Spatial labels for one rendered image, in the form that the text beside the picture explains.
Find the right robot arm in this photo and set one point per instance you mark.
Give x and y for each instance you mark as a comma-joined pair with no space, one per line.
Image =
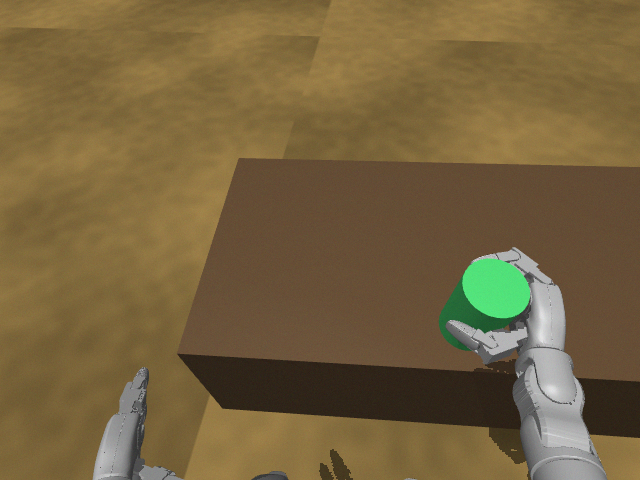
550,399

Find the left robot hand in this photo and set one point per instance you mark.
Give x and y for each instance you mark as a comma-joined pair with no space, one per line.
120,447

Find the right robot hand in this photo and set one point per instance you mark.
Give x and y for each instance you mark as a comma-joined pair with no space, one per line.
541,324

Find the can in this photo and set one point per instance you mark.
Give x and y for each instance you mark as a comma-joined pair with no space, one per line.
490,294

